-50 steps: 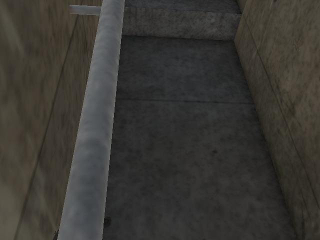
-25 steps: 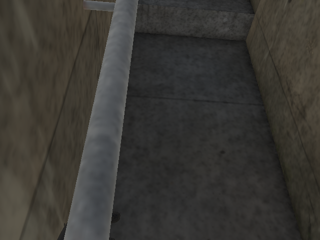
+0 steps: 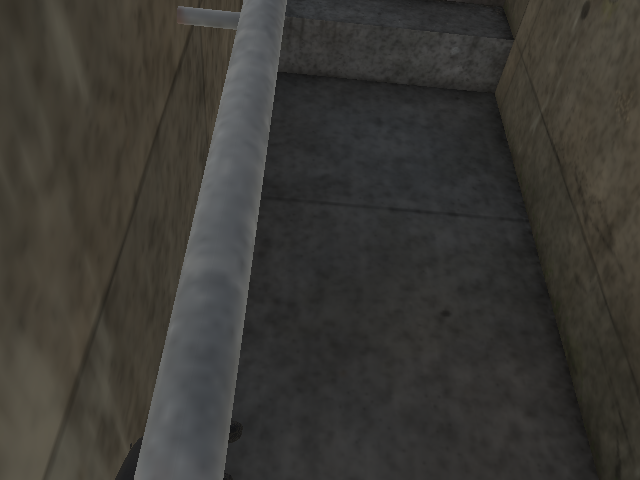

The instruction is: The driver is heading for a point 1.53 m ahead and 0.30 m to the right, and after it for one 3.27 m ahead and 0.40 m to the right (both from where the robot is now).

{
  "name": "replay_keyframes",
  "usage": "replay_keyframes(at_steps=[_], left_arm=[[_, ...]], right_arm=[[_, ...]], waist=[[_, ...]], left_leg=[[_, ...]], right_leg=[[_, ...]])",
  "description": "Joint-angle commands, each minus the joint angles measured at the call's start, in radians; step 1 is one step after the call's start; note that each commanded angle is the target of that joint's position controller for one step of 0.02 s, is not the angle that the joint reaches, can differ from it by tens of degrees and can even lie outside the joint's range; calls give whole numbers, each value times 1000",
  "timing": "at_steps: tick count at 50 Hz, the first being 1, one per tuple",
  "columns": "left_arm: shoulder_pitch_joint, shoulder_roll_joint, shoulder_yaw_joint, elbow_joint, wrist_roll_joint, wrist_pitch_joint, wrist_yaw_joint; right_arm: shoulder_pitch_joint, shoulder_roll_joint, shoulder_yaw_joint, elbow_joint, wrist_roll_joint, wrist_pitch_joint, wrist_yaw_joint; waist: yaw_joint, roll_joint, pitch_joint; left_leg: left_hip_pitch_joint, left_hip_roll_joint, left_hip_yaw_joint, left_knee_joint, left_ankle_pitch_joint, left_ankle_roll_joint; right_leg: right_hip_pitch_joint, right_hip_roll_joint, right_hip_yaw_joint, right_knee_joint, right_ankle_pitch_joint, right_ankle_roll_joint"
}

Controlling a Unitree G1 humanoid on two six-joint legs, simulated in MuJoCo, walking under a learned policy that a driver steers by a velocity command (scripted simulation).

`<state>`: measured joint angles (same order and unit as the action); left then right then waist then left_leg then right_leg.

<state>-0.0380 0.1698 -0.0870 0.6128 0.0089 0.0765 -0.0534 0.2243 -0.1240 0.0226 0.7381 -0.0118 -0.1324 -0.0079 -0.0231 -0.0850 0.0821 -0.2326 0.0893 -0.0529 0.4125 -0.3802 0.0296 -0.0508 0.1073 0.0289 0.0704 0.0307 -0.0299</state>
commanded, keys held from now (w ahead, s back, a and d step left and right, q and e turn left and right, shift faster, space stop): w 0.06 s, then no key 0.42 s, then w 0.52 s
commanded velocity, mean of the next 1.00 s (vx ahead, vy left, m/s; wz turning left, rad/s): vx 0.30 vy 0.00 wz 0.00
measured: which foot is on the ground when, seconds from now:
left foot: down 0.00-1.00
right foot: down 0.00-1.00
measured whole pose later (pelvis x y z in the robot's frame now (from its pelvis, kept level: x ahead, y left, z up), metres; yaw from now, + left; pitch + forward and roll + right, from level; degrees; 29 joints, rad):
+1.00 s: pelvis +0.00 +0.00 +0.00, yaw +1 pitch -3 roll -1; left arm -0.06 0.17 -0.09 0.62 0.01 0.09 -0.05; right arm 0.24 -0.13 0.01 0.77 -0.03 -0.17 0.02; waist -0.03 -0.07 0.09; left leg -0.23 0.09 -0.08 0.34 -0.22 0.03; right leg -0.05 0.11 0.03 0.07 0.04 -0.04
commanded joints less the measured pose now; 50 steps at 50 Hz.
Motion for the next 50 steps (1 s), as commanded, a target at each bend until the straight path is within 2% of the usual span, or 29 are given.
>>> replay_keyframes(at_steps=[1, 3, 5, 7, 8, 10, 13, 17, 18, 20, 23, 26, 30, 34, 35, 36, 37, 38, 39, 40, 41, 42, 43, 44, 45, 46, 48, 49, 50], left_arm=[[-154, 97, 106, -116, 4, -18, -2], [-236, 98, 104, -138, 0, -19, -10], [-174, 100, 108, -133, 11, -17, -2], [-171, 99, 104, -131, 25, -7, 4], [-85, 87, 103, -114, 25, -1, 5], [-87, 106, 111, -117, -2, -1, 5], [-103, 108, 115, -110, 1, -12, 15], [-145, 116, 122, -117, -2, 5, 20], [-220, 123, 126, -132, -8, 6, 17], [-173, 116, 127, -134, 1, 6, 26], [-171, 127, 131, -146, -3, 16, 27], [-164, 116, 130, -149, -11, 10, 22], [-169, 124, 130, -143, -14, 0, 10], [-180, 106, 125, -136, 0, -10, 3], [-89, 100, 124, -113, 5, -10, 6], [-152, 44, 103, -97, 20, 15, 17], [-97, 110, 122, -115, -10, -5, 10], [-138, 129, 127, -111, -13, -10, 8], [-186, 39, 100, -91, 19, 9, 20], [-182, 19, 93, -99, 26, 9, 26], [-92, 97, 117, -92, -8, -13, 14], [-119, 131, 123, -89, -7, -12, 12], [-172, 128, 118, -102, -3, -10, 9], [-190, 35, 95, -78, 15, 7, 13], [-150, 83, 107, -91, -2, -14, 7], [-214, 118, 118, -106, -17, -15, -2], [-204, 112, 116, -120, -1, -11, -2], [-226, 31, 86, -108, 22, 4, 19], [-179, 94, 104, -127, 3, -8, 9]], right_arm=[[25, -80, -22, -69, 2, -17, 1], [-8, -99, -24, -72, -15, -36, 18], [2, -130, -31, -55, -30, -51, 26], [26, -138, -30, -29, -18, -44, 24], [37, -101, -22, -48, -15, -34, 18], [39, -92, -26, -43, -15, -17, 10], [73, -83, -28, -22, -8, -12, -2], [126, -92, -41, -20, -11, -22, 2], [96, -117, -47, -14, -26, -38, 13], [115, -124, -51, 9, -39, -57, 22], [130, -136, -60, 27, -32, -48, 26], [112, -110, -57, 25, -32, -50, 26], [118, -128, -65, 23, -13, -37, 17], [81, -118, -59, 0, -8, -44, 15], [113, -91, -51, -3, 6, -32, 5], [117, -142, -75, 18, 0, -33, 4], [92, -69, -41, -7, -4, -30, 1], [113, -96, -51, -6, 12, -20, -6], [91, -139, -72, 2, 1, -29, -3], [72, -119, -61, 0, -16, -38, 3], [49, -64, -35, -11, -14, -38, -2], [89, -113, -53, -9, 13, -24, -9], [121, -115, -55, -11, 24, -10, -10], [56, -146, -66, -27, -5, -26, 1], [49, -70, -34, -35, -1, -27, -3], [13, -110, -44, -44, -14, -44, 11], [31, -125, -47, -40, -20, -47, 26], [29, -173, -65, -12, -20, -57, 31], [16, -104, -34, -18, -29, -56, 27]], waist=[[16, 36, -110], [15, -38, -65], [36, 2, -136], [32, -42, -206], [45, 61, -259], [47, 66, -185], [40, 40, -125], [17, 19, -130], [11, -51, -66], [24, -3, -111], [22, -15, -156], [35, 9, -124], [27, -11, -116], [26, 11, -119], [38, 69, -180], [9, 144, -183], [41, 46, -125], [17, -5, -93], [-3, 118, -113], [10, 181, -115], [62, 86, -79], [32, -4, -86], [-8, -45, -90], [0, 134, -108], [23, 64, -77], [31, -20, -16], [20, 0, -83], [18, 117, -161], [48, 1, -139]], left_leg=[[-205, 33, -12, 34, -119, 28], [-192, 42, -66, -33, 0, 31], [-218, 34, -57, -140, 90, 34], [-269, 45, -41, -157, 78, 29], [-265, 28, -9, -119, -32, 34], [-326, 23, -4, -79, -114, 36], [-313, 30, 23, -56, -113, 24], [-244, 17, 8, 13, -89, 38], [-236, 27, -43, -56, 29, 41], [-233, 21, -33, -138, 98, 42], [-251, 30, -45, -160, 78, 46], [-239, 32, -57, -184, 33, 43], [-252, 45, -49, -172, -20, 41], [-264, 48, -49, -181, -13, 30], [-263, 37, 13, -120, -119, 28], [-219, 51, -54, -169, 13, 18], [-286, 21, 20, -117, -134, 25], [-258, 25, 21, -10, -175, 24], [-185, 48, -53, -132, 27, 15], [-170, 40, -56, -211, 91, 12], [-259, 7, 35, -128, -82, 19], [-259, 22, 25, -10, -144, 24], [-253, 37, 14, 45, -179, 21], [-143, 39, -65, -79, 32, 14], [-247, 26, 10, -84, -96, 26], [-193, 22, -49, -50, -13, 30], [-179, 35, -68, -87, 30, 39], [-151, 54, -100, -215, 183, 13], [-225, 43, -61, -214, 78, 29]], right_leg=[[175, -288, 204, -3, -300, 103], [140, -239, 167, -4, -179, 102], [326, -234, 156, 67, 218, 109], [468, -263, 162, 135, 407, 108], [492, -298, 181, 153, 324, 114], [422, -298, 188, 146, 112, 124], [324, -305, 197, 108, 6, 128], [212, -280, 173, 119, -66, 101], [166, -219, 123, 131, 22, 96], [261, -221, 124, 153, 193, 106], [338, -233, 138, 177, 209, 97], [288, -230, 148, 111, 15, 101], [289, -256, 195, 26, -135, 95], [325, -247, 184, 36, -68, 91], [364, -306, 229, 21, -204, 90], [328, -242, 169, 96, -121, 98], [309, -298, 221, -6, -301, 96], [206, -311, 250, -35, -431, 92], [201, -239, 182, 40, -246, 94], [228, -213, 143, 68, -156, 109], [250, -277, 208, -32, -289, 117], [218, -306, 260, -44, -385, 110], [190, -314, 262, -37, -417, 90], [143, -234, 185, 34, -237, 83], [204, -277, 199, -22, -337, 91], [88, -237, 197, -49, -297, 102], [181, -228, 178, -13, -116, 103], [261, -209, 152, 78, 58, 112], [340, -241, 175, 9, 21, 116]])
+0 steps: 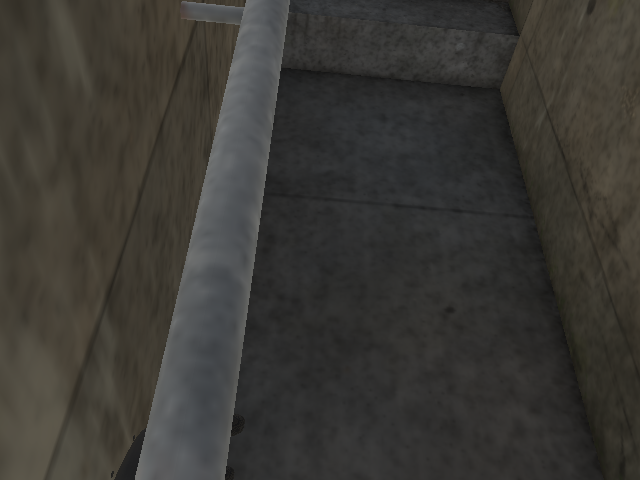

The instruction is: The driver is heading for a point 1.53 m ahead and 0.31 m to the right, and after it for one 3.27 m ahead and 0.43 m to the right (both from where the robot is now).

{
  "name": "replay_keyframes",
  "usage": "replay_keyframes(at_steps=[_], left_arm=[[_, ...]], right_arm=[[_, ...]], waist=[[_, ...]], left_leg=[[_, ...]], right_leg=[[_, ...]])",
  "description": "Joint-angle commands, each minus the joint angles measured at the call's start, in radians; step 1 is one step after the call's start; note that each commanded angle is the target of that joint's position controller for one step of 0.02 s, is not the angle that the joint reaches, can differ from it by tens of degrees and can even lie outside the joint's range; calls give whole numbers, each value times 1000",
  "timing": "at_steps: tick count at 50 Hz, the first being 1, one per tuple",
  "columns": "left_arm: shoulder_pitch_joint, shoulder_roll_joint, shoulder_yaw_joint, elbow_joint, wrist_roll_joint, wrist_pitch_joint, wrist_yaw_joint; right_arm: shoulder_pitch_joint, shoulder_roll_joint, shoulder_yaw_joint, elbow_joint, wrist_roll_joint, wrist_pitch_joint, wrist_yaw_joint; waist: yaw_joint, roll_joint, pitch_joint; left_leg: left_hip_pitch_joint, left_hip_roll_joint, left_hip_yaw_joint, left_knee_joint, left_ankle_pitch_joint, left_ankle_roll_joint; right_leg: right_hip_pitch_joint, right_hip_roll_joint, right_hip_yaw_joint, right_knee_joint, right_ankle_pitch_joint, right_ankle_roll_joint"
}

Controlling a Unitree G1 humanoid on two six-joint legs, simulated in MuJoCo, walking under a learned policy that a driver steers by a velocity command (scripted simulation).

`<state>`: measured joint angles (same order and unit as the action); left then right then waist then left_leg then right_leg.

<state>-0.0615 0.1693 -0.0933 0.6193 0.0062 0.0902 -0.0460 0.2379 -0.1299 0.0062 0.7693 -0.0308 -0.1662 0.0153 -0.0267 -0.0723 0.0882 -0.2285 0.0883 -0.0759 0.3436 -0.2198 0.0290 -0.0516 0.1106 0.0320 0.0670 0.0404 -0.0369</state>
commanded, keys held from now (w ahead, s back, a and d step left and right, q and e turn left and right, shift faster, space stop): w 0.40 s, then no key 0.42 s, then w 0.18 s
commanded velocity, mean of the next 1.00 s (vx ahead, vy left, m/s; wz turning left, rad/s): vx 0.33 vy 0.00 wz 0.00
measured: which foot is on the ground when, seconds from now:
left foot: down 0.00-1.00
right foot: down 0.00-1.00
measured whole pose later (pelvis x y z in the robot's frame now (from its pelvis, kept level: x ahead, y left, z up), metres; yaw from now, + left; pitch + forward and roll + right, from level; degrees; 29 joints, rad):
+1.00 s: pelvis +0.00 +0.00 +0.00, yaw +0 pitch -3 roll +0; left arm -0.06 0.17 -0.07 0.61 0.00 0.08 -0.05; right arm 0.32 -0.15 -0.01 0.83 -0.03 -0.16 0.01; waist -0.04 -0.09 0.09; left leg -0.22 0.08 -0.07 0.30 -0.22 0.01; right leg -0.08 0.09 0.05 0.11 0.02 -0.04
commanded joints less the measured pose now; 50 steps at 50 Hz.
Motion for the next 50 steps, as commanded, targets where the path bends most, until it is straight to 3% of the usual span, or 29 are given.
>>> replay_keyframes(at_steps=[1, 2, 3, 4, 5, 6, 7, 9, 16, 17, 18, 19, 20, 21, 22, 24, 25, 26, 28, 29, 30, 32, 37, 41, 45, 50], left_arm=[[-135, 101, 113, -124, 3, -23, -2], [-187, 46, 88, -118, 25, -7, 11], [-202, 30, 81, -120, 38, -12, 13], [-52, 79, 100, -99, 25, -31, -1], [-131, 47, 84, -82, 37, -11, 6], [-68, 111, 104, -96, 8, -30, -5], [-148, 50, 84, -79, 31, -15, 5], [-154, 32, 78, -82, 39, -13, 14], [-145, 46, 72, -58, 36, -10, 14], [-73, 114, 95, -59, 9, -32, 0], [-155, 57, 75, -48, 33, -14, 9], [-163, 37, 72, -61, 37, -12, 14], [-81, 102, 95, -60, 7, -35, 1], [-100, 123, 101, -55, 7, -35, -1], [-132, 114, 100, -67, 12, -34, -2], [-154, 95, 103, -69, 7, -37, -3], [-153, 110, 113, -73, -1, -30, -1], [-239, 121, 117, -96, -1, -24, -3], [-177, 108, 118, -108, 3, -16, 6], [-166, 99, 112, -107, 9, -16, 12], [-147, 109, 116, -119, 5, -12, 12], [-142, 107, 117, -127, 6, -13, 9], [-136, 109, 123, -113, 5, -17, 5], [-138, 116, 130, -113, 1, -17, 7], [-163, 122, 129, -124, -5, -22, 4], [-166, 110, 126, -128, -2, -31, -5]], right_arm=[[-16, -133, -26, -50, -3, -17, -1], [-19, -179, -46, -32, 1, -18, 7], [-27, -150, -34, -31, -2, -24, 12], [-17, -71, -8, -46, 7, -11, -7], [6, -151, -40, -19, 18, -3, -10], [-15, -97, -18, -54, 19, 12, -18], [-11, -148, -40, -34, 16, 7, -17], [-18, -135, -34, -31, 9, -4, -11], [-21, -154, -37, -32, 15, -1, -11], [-30, -111, -21, -62, 24, 12, -21], [-8, -161, -43, -41, 24, 9, -19], [-22, -156, -37, -45, 13, 4, -15], [-34, -99, -16, -68, 16, 9, -23], [8, -122, -27, -61, 35, 19, -30], [43, -123, -31, -59, 40, 29, -31], [57, -106, -24, -66, 34, 22, -30], [65, -101, -24, -73, 22, 12, -22], [50, -115, -26, -64, 5, -5, -7], [81, -130, -27, -36, -19, -25, 6], [78, -136, -28, -18, -16, -23, 0], [63, -151, -30, -22, -23, -23, 4], [50, -140, -30, -14, -23, -20, 8], [84, -133, -37, 14, -5, -12, -5], [111, -131, -41, 25, -3, -13, -8], [94, -136, -45, 6, 2, -8, -12], [76, -129, -45, -12, 6, -13, -9]], waist=[[69, 2, -148], [41, 105, -181], [39, 122, -177], [90, 85, -203], [50, 132, -197], [65, 33, -135], [37, 116, -141], [54, 149, -144], [63, 131, -137], [79, 35, -94], [33, 94, -117], [44, 146, -123], [74, 69, -82], [47, 3, -81], [19, -18, -86], [10, 24, -83], [12, 33, -82], [2, -43, -33], [22, -3, -116], [29, -12, -132], [41, 1, -148], [47, 31, -151], [41, 11, -133], [37, -3, -114], [29, -22, -90], [27, -3, -98]], left_leg=[[-218, 48, -45, -121, -113, 34], [-169, 57, -80, -174, 4, 9], [-141, 55, -67, -212, 53, -3], [-184, 32, 29, -135, -188, 15], [-157, 55, -35, -146, -89, 7], [-247, 34, 29, -96, -244, 18], [-177, 50, -31, -132, -103, 2], [-130, 44, -20, -167, -54, -6], [-177, 39, -15, -152, -95, -12], [-255, 25, 42, -70, -272, 1], [-198, 47, -25, -107, -136, -12], [-162, 46, -29, -155, -87, -10], [-234, 25, 39, -81, -254, 3], [-248, 32, 36, 19, -313, 5], [-234, 44, 26, 75, -337, 4], [-215, 53, 18, 96, -307, 10], [-172, 30, 15, 141, -279, 15], [-166, 35, -29, 88, -158, 21], [-163, 30, -30, -49, -67, 37], [-226, 42, -16, -108, -74, 34], [-211, 33, -33, -113, -63, 39], [-206, 38, -40, -142, -62, 41], [-238, 44, -17, -133, -110, 27], [-231, 38, -7, -118, -118, 26], [-222, 36, -9, -108, -172, 21], [-200, 46, -25, -125, -161, 23]], right_leg=[[333, -246, 196, 6, -46, 127], [318, -216, 158, 83, 34, 131], [304, -208, 145, 87, 18, 133], [358, -280, 201, 2, -179, 125], [320, -238, 186, 60, -107, 130], [311, -294, 237, -18, -290, 116], [264, -243, 197, 36, -193, 117], [254, -226, 169, 47, -109, 126], [286, -230, 187, 48, -97, 128], [272, -294, 253, -34, -305, 117], [256, -247, 213, 26, -190, 109], [249, -229, 184, 43, -148, 108], [242, -284, 234, -35, -326, 106], [209, -307, 270, -47, -407, 99], [179, -313, 270, -35, -403, 82], [137, -297, 229, -5, -372, 62], [74, -283, 212, -2, -367, 59], [32, -229, 158, 22, -214, 68], [181, -220, 138, 94, 60, 90], [288, -228, 142, 117, 142, 97], [304, -221, 148, 127, 129, 96], [303, -222, 149, 130, 61, 100], [299, -233, 155, 145, 29, 93], [251, -230, 159, 137, -32, 88], [195, -246, 201, 37, -246, 73], [207, -241, 202, 8, -240, 73]])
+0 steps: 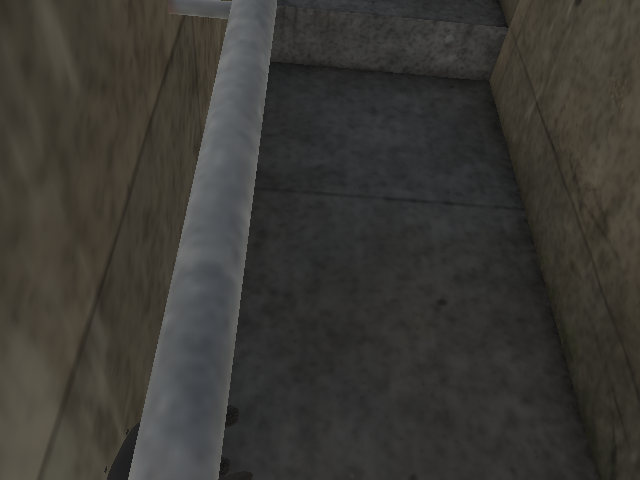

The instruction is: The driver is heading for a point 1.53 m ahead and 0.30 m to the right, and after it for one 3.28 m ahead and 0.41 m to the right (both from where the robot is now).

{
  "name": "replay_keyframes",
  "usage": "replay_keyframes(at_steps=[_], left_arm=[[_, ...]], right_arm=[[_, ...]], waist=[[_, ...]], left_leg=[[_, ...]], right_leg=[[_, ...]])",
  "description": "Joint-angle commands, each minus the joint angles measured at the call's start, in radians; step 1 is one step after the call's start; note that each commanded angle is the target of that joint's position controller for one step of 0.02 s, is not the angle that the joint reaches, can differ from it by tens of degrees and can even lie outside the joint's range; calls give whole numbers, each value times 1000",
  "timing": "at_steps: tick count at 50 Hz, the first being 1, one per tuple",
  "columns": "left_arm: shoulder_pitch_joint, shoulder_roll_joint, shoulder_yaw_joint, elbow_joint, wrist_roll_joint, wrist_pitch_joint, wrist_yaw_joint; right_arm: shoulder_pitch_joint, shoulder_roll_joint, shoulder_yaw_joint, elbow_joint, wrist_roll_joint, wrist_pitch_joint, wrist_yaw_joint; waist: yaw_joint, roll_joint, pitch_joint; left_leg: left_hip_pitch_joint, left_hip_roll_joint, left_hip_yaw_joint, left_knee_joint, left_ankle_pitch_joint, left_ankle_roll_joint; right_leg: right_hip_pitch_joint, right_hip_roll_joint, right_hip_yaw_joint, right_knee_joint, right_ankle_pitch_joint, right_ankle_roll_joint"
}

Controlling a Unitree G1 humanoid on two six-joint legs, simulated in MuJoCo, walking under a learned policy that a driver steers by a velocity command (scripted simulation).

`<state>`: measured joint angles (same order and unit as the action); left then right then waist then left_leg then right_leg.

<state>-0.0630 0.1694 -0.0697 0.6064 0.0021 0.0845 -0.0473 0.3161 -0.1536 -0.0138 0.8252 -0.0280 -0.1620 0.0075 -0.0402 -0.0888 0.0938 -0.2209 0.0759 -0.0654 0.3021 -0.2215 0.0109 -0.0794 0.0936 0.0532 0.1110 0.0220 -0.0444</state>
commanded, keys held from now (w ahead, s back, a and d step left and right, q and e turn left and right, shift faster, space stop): w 1.00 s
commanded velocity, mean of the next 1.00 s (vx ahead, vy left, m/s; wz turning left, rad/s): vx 0.45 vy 0.00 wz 0.00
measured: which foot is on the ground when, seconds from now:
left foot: down 0.00-1.00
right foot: down 0.00-1.00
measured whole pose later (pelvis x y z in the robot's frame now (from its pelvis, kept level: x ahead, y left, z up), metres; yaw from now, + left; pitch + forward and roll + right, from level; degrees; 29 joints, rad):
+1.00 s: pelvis +0.00 +0.00 +0.00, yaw +0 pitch -4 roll -1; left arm -0.06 0.17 -0.08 0.59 0.01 0.07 -0.06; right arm 0.22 -0.13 0.02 0.75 -0.02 -0.14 0.00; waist -0.01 -0.09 0.10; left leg -0.23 0.09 -0.06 0.35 -0.32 0.03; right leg -0.05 0.08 0.03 0.09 0.00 -0.02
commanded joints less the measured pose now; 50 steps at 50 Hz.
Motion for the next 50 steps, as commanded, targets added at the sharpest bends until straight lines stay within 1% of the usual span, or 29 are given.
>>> replay_keyframes(at_steps=[1, 3, 6, 7, 8, 9, 10, 11, 12, 13, 15, 17, 19, 21, 24, 26, 27, 29, 31, 32, 33, 35, 38, 40, 41, 43, 45, 47, 50], left_arm=[[-163, 108, 102, -117, 4, -27, -6], [-71, 102, 101, -100, 11, -27, -2], [-174, 120, 104, -118, -5, -26, -4], [-188, 106, 104, -117, -3, -30, -4], [-195, 21, 82, -99, 22, -10, 9], [-184, -6, 69, -100, 38, -3, 22], [-93, 97, 97, -95, -4, -18, 11], [-103, 148, 109, -97, -10, -16, 5], [-236, 139, 99, -128, 1, -22, -6], [-226, 88, 89, -128, 9, -36, -14], [-79, 83, 94, -89, 17, -36, -6], [-126, 120, 97, -106, 2, -23, -6], [-180, 95, 92, -113, 4, -29, -10], [-259, 102, 94, -134, 0, -32, -17], [-158, 101, 93, -135, 12, -29, -11], [-160, 79, 83, -135, 20, -32, -18], [-60, 78, 84, -108, 25, -31, -15], [-97, 116, 92, -115, 1, -35, -14], [-128, 103, 91, -115, 5, -43, -12], [-179, 21, 66, -104, 39, -23, 6], [-88, 77, 85, -107, 9, -37, -2], [-114, 121, 91, -107, 10, -35, -6], [-154, 101, 90, -112, 2, -37, -13], [-193, 97, 88, -119, 8, -30, -13], [-259, 95, 84, -139, 8, -34, -20], [-189, 72, 78, -132, 19, -40, -13], [-60, 83, 82, -112, 28, -30, -10], [-89, 109, 86, -118, 3, -28, -14], [-126, 95, 88, -118, 5, -45, -10]], right_arm=[[-9, -106, -24, -71, 3, -19, 0], [24, -88, -19, -76, 16, -6, -9], [47, -80, -20, -89, 30, 14, -20], [44, -73, -16, -95, 30, 9, -21], [8, -103, -30, -98, 9, -14, -6], [0, -74, -18, -78, -4, -26, -4], [-35, -36, 3, -88, -8, -21, -10], [-16, -91, -14, -106, 7, -8, -13], [-28, -113, -20, -101, 18, -2, -9], [-78, -110, -13, -124, 8, -8, -6], [-49, -76, -4, -115, 13, -9, -11], [-9, -77, -9, -110, 25, 8, -13], [-13, -63, -4, -124, 27, 9, -16], [-57, -65, 0, -138, 2, -17, 4], [-84, -112, -5, -136, -16, -32, 13], [-123, -106, 3, -133, -4, -23, 9], [-100, -87, 5, -136, 10, -8, -3], [-79, -80, 2, -132, 15, 14, -14], [-75, -70, 3, -137, 19, 16, -20], [-76, -106, -15, -115, 6, -1, -11], [-94, -46, 12, -127, -3, 0, -13], [-53, -87, -3, -127, 24, 14, -20], [-67, -72, 2, -154, 13, 10, -14], [-51, -59, 6, -158, 16, 2, -7], [-93, -75, 5, -160, -2, -14, 8], [-130, -91, 8, -148, -14, -27, 7], [-95, -98, 8, -141, 6, -12, -3], [-99, -92, 7, -145, 10, 8, -11], [-87, -63, 10, -140, 11, 15, -20]], waist=[[42, 18, -109], [49, 89, -178], [-3, -8, -95], [-3, 24, -82], [-8, 180, -116], [15, 228, -130], [71, 105, -78], [53, 9, -81], [16, -107, -39], [38, -14, -46], [59, 134, -154], [29, 10, -143], [9, 10, -98], [7, -3, -25], [58, 20, -156], [70, 38, -168], [80, 127, -211], [51, 58, -120], [37, 57, -81], [21, 174, -132], [67, 129, -91], [43, 5, -109], [30, 58, -80], [13, 29, -85], [19, -21, -38], [60, 49, -104], [81, 114, -230], [61, 59, -152], [40, 85, -63]], left_leg=[[-208, 60, -37, -88, -157, 42], [-204, 49, 22, -51, -245, 44], [-199, 49, 22, 126, -342, 39], [-159, 53, 20, 137, -320, 39], [-69, 60, -59, -2, -61, 34], [-130, 61, -49, -134, -27, 25], [-266, 20, 33, -56, -212, 39], [-235, 9, 32, 90, -278, 44], [-245, 56, -34, 32, -207, 43], [-201, 68, -50, -49, -167, 43], [-215, 55, 14, -55, -203, 51], [-239, 51, 15, 72, -307, 52], [-186, 57, 8, 105, -295, 46], [-147, 46, -47, 78, -158, 42], [-213, 52, -60, -78, -74, 54], [-235, 73, -61, -123, -98, 52], [-234, 59, 3, -74, -206, 56], [-269, 49, 15, -5, -292, 52], [-222, 56, 15, 35, -280, 47], [-121, 77, -56, -100, -45, 33], [-225, 37, 29, -62, -198, 41], [-252, 53, 23, 58, -289, 47], [-185, 44, 4, 108, -281, 46], [-155, 45, 0, 148, -267, 43], [-160, 53, -54, 68, -154, 42], [-229, 69, -55, -110, -72, 48], [-237, 62, 1, -70, -172, 58], [-268, 52, 8, -20, -273, 58], [-215, 53, 18, -4, -249, 48]], right_leg=[[247, -224, 181, -38, -209, 82], [309, -276, 221, -44, -326, 79], [127, -290, 231, -87, -524, 56], [69, -280, 217, -91, -533, 53], [81, -201, 140, -1, -327, 69], [204, -184, 103, 37, -194, 101], [261, -237, 153, -61, -307, 114], [171, -272, 225, -95, -447, 106], [154, -246, 201, -101, -366, 98], [157, -227, 180, -81, -315, 85], [317, -262, 188, -42, -260, 96], [248, -290, 224, -66, -432, 82], [121, -279, 202, -88, -521, 70], [21, -218, 146, -85, -363, 78], [329, -212, 143, -24, -28, 108], [386, -227, 157, -12, -64, 109], [408, -269, 186, -10, -223, 108], [284, -294, 231, -61, -438, 97], [184, -286, 221, -79, -474, 89], [206, -218, 147, -1, -239, 104], [257, -253, 164, -47, -301, 109], [245, -293, 231, -69, -423, 104], [118, -275, 204, -77, -474, 78], [65, -265, 179, -85, -482, 73], [52, -220, 146, -83, -345, 83], [293, -217, 137, -29, -66, 104], [445, -266, 168, 20, -116, 111], [315, -288, 215, -39, -431, 95], [173, -276, 203, -74, -467, 91]])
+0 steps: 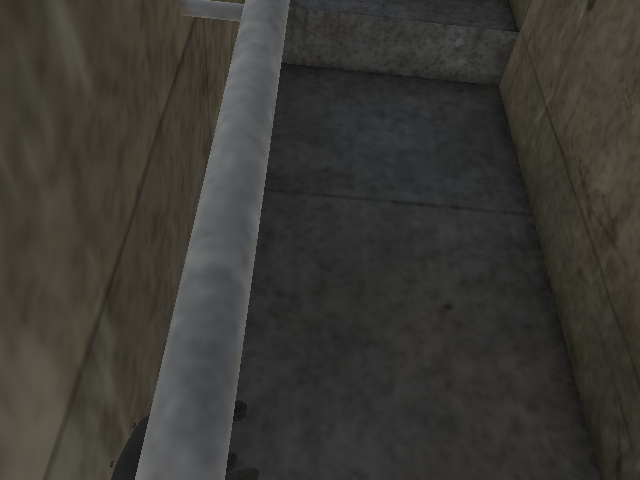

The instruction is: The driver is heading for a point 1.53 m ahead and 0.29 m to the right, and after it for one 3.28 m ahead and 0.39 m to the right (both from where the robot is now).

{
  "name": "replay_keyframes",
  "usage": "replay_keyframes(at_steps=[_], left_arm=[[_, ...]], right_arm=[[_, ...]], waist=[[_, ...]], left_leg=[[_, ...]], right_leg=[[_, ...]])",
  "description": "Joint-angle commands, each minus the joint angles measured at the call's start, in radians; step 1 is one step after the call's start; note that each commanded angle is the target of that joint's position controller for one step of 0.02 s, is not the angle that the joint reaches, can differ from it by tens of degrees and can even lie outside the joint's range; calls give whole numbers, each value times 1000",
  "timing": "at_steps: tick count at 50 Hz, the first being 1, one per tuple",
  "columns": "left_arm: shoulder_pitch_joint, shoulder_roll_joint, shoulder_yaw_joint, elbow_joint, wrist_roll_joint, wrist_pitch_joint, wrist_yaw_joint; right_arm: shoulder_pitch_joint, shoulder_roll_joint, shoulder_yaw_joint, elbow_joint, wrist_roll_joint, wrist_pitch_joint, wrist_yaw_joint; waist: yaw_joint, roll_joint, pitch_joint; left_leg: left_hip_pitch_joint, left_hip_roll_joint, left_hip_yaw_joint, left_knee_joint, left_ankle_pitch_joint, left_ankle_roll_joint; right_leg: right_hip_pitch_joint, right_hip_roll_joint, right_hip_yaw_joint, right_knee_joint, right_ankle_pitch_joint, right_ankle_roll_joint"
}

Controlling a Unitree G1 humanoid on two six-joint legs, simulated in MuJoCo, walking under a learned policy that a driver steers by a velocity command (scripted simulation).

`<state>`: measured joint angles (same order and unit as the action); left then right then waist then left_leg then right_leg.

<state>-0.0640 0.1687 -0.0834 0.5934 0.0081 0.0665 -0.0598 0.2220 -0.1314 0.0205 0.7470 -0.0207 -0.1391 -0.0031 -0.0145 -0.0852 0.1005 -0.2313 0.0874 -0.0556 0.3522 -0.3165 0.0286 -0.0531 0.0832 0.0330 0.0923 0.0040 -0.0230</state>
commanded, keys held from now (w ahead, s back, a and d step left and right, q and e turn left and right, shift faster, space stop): w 1.00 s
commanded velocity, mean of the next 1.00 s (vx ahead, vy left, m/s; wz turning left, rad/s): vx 0.50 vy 0.00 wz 0.00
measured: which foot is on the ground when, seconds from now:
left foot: down 0.00-1.00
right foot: down 0.00-1.00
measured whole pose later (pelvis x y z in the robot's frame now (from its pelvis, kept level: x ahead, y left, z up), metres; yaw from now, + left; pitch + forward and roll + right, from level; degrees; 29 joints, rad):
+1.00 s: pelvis +0.00 +0.00 +0.00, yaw +0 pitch -3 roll -1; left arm -0.06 0.17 -0.10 0.58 0.01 0.06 -0.06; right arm 0.22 -0.13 0.02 0.73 -0.03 -0.15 0.01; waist -0.01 -0.07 0.10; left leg -0.25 0.09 -0.07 0.36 -0.30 0.03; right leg -0.06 0.07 0.02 0.11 0.00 -0.02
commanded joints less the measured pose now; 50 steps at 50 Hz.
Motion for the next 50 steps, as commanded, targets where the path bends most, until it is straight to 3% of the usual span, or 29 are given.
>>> replay_keyframes(at_steps=[1, 5, 7, 8, 9, 10, 11, 12, 14, 15, 17, 23, 24, 25, 27, 28, 29, 30, 31, 32, 33, 35, 37, 43, 44, 45, 48, 49, 50], left_arm=[[-124, 96, 103, -104, 2, -27, 4], [-144, 103, 104, -113, -1, -12, -2], [-180, 95, 102, -118, 1, -11, -3], [-247, 92, 97, -136, 0, -17, -9], [-230, 71, 92, -139, 8, -23, -3], [-181, 79, 95, -134, 10, -24, 1], [-157, 86, 95, -129, 19, -22, 0], [-56, 81, 95, -107, 25, -14, 1], [-75, 107, 100, -112, -1, -15, -3], [-97, 107, 99, -113, -4, -21, -3], [-125, 97, 100, -112, 1, -28, 0], [-127, 96, 98, -113, 4, -21, 3], [-134, 102, 102, -116, -2, -18, 1], [-156, 89, 95, -115, 8, -18, 1], [-166, 93, 98, -120, 1, -13, -1], [-234, 94, 94, -140, 0, -18, -7], [-220, 65, 87, -137, 12, -25, -5], [-160, 83, 94, -137, 7, -24, -3], [-160, 81, 91, -133, 20, -24, -3], [-146, 81, 90, -135, 21, -23, -6], [-49, 78, 91, -112, 25, -18, -5], [-73, 108, 98, -118, -2, -21, -6], [-107, 100, 97, -119, 3, -29, -4], [-118, 93, 95, -115, 6, -25, 1], [-125, 102, 99, -119, 1, -21, -1], [-140, 90, 94, -119, 9, -24, 0], [-169, 92, 95, -126, 4, -15, -3], [-231, 91, 91, -145, 1, -20, -8], [-216, 64, 84, -142, 13, -28, -6]], right_arm=[[19, -86, -25, -58, 5, -10, -9], [26, -95, -28, -81, 3, -17, 1], [31, -84, -25, -83, 4, -20, 4], [-14, -95, -24, -86, -13, -36, 18], [-36, -102, -24, -76, -19, -42, 18], [-43, -118, -25, -70, -26, -48, 19], [-35, -127, -26, -65, -20, -50, 20], [-5, -120, -24, -64, -2, -35, 8], [-9, -113, -27, -66, 1, -12, 0], [-15, -103, -26, -70, 2, -5, -4], [1, -90, -25, -68, 5, -5, -9], [14, -97, -28, -69, 6, -12, -6], [10, -94, -27, -82, -3, -15, 0], [11, -93, -26, -76, 8, -14, -3], [18, -87, -24, -86, -2, -20, 4], [-27, -101, -25, -89, -18, -35, 18], [-53, -101, -22, -82, -20, -41, 19], [-58, -121, -23, -84, -36, -51, 26], [-44, -123, -25, -65, -22, -49, 23], [-54, -133, -24, -65, -20, -45, 23], [-21, -127, -25, -65, -3, -29, 11], [-21, -117, -28, -65, -2, -7, 1], [-20, -98, -26, -73, 3, -3, -6], [-1, -103, -29, -74, 4, -11, -6], [-2, -100, -28, -87, -4, -14, 0], [4, -99, -29, -76, 6, -12, -3], [12, -93, -26, -92, -3, -19, 5], [-37, -105, -25, -95, -20, -35, 19], [-64, -105, -22, -87, -22, -41, 19]], waist=[[12, 82, -80], [4, 23, -119], [-9, 24, -99], [-3, -12, -44], [18, 31, -65], [40, 61, -110], [40, 48, -167], [56, 116, -242], [41, 71, -157], [28, 57, -103], [13, 64, -70], [19, 39, -104], [13, 50, -96], [8, 32, -98], [-1, 48, -97], [3, -6, -49], [19, 37, -70], [44, 70, -110], [38, 56, -154], [49, 51, -175], [59, 129, -235], [41, 78, -139], [21, 63, -85], [24, 54, -98], [17, 53, -95], [15, 41, -96], [-3, 41, -98], [6, 0, -47], [22, 45, -66]], left_leg=[[-203, 43, 9, -47, -147, 31], [-179, 31, -10, 49, -175, 33], [-154, 32, -13, 72, -168, 30], [-157, 40, -65, -8, -59, 27], [-202, 60, -68, -141, 1, 34], [-218, 55, -62, -179, 34, 35], [-220, 57, -63, -182, 45, 34], [-210, 52, -8, -138, -62, 40], [-263, 38, 3, -89, -177, 42], [-252, 38, 3, -75, -187, 38], [-203, 43, 9, -51, -158, 29], [-222, 47, 3, -18, -169, 35], [-185, 29, -6, 25, -169, 34], [-194, 49, -1, 1, -160, 32], [-155, 31, -10, 38, -149, 32], [-164, 39, -67, -41, -47, 28], [-194, 60, -69, -158, 14, 32], [-165, 45, -76, -183, 57, 34], [-202, 57, -62, -203, 57, 34], [-191, 60, -67, -210, 47, 33], [-186, 52, -9, -165, -65, 38], [-240, 38, 5, -114, -168, 38], [-210, 45, 6, -91, -152, 30], [-211, 44, 9, -45, -157, 31], [-180, 28, -2, 1, -162, 31], [-199, 48, 4, -25, -159, 31], [-145, 32, -12, 21, -144, 28], [-154, 39, -67, -59, -41, 25], [-182, 60, -68, -175, 26, 28]], right_leg=[[159, -264, 219, -49, -415, 71], [122, -263, 209, -43, -446, 58], [58, -259, 199, -58, -482, 54], [35, -214, 167, -61, -344, 64], [169, -205, 157, -35, -169, 77], [277, -208, 161, -12, -34, 87], [358, -218, 164, 19, 46, 90], [417, -254, 182, 50, -79, 88], [307, -281, 240, -11, -386, 79], [228, -279, 242, -38, -456, 75], [142, -270, 227, -55, -465, 69], [183, -271, 221, -36, -430, 70], [119, -265, 217, -46, -449, 64], [131, -263, 207, -48, -465, 64], [74, -255, 198, -53, -464, 55], [62, -213, 167, -55, -328, 66], [176, -205, 153, -26, -181, 77], [225, -199, 155, -17, -97, 87], [327, -213, 157, 9, -16, 93], [353, -217, 166, 19, -1, 92], [392, -252, 187, 40, -152, 84], [278, -279, 244, -18, -395, 74], [182, -273, 236, -40, -448, 66], [177, -266, 224, -33, -428, 67], [122, -264, 221, -43, -446, 61], [150, -265, 219, -40, -445, 65], [69, -253, 197, -50, -468, 50], [54, -212, 170, -56, -338, 61], [164, -202, 153, -25, -198, 74]])
Keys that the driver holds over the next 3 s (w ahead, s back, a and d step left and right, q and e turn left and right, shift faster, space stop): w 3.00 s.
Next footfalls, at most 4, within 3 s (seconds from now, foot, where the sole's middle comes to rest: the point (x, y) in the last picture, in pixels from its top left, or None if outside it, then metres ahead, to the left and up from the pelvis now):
none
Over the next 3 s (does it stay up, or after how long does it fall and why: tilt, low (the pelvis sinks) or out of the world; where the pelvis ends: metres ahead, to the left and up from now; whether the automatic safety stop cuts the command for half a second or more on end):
stays up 0.01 0.00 0.00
